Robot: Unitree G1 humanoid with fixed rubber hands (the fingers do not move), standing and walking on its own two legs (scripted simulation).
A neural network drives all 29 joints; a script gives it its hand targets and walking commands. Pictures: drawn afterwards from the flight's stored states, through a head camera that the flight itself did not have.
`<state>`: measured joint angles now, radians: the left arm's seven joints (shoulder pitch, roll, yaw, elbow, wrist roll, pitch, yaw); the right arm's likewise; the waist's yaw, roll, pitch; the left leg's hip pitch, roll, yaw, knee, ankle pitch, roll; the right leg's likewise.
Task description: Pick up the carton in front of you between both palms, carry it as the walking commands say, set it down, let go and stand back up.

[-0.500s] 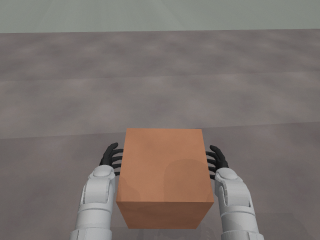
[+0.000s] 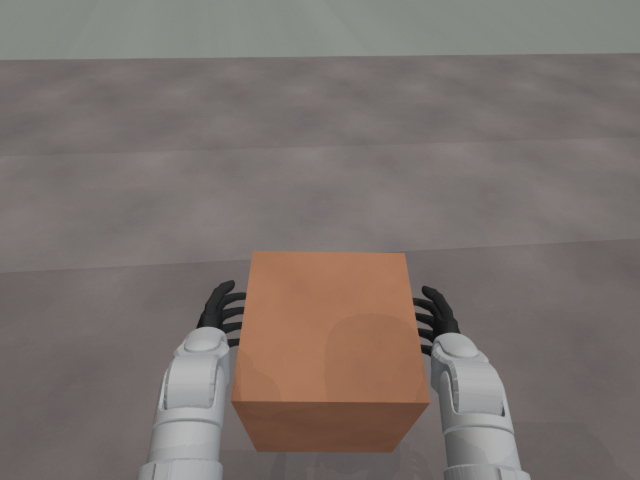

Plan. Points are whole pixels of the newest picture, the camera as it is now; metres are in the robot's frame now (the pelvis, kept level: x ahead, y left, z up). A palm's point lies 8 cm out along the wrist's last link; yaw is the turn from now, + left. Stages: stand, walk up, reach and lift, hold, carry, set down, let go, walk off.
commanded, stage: carry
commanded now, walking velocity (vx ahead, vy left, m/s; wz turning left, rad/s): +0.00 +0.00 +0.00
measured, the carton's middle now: (326, 358) +0.31 +0.00 -0.04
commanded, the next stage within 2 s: hold in 0.60 s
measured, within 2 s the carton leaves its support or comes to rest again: neither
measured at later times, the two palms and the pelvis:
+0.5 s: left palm (218, 342) +0.28 +0.14 +0.04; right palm (452, 348) +0.28 -0.16 +0.04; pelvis -0.01 -0.01 +0.00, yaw +0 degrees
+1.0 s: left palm (249, 323) +0.31 +0.10 +0.05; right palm (488, 382) +0.23 -0.19 +0.05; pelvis -0.01 +0.03 +0.01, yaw -14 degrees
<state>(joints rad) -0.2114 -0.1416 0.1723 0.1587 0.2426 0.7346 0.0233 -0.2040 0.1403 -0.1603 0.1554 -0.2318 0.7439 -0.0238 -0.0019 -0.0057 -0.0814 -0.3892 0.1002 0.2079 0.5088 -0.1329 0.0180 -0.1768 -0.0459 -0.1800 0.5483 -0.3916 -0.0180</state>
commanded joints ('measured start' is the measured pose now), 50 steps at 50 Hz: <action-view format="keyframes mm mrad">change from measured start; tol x4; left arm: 1 -426 -883 -551 -52 -247 -32 -228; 30 -428 -884 -556 -60 -252 -31 -229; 31 -324 -906 -535 -77 -250 -36 -229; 32 -376 -856 -547 -140 -249 -55 -234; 37 -429 -854 -585 -116 -263 -83 -244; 44 -400 -901 -511 9 -202 -76 -236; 50 -457 -944 -505 61 -193 -67 -253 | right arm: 1 -454 884 546 -74 248 -43 222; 30 -454 887 550 -78 250 -41 220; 32 -339 873 472 -18 183 -100 212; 42 -500 912 551 -5 236 -113 236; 50 -552 930 495 83 228 -104 283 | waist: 1 2 4 -239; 30 3 0 -239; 31 5 -151 -70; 36 -32 -47 -176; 43 48 -53 -125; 50 26 -7 -95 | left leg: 1 213 79 -99 -30 178 5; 30 197 78 -89 -23 177 -6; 31 577 -215 -244 -21 296 21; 33 506 -194 -272 -56 387 11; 42 424 -236 -245 -126 170 -13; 50 555 -213 -240 -154 112 -24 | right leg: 1 -55 -113 93 -114 240 -8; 30 -60 -115 96 -104 287 -15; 31 -238 35 345 -228 553 -8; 33 -27 65 340 -205 667 4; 36 79 78 311 -215 614 16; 37 81 82 306 -232 533 20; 41 88 96 293 -233 506 48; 50 -71 130 259 -275 259 27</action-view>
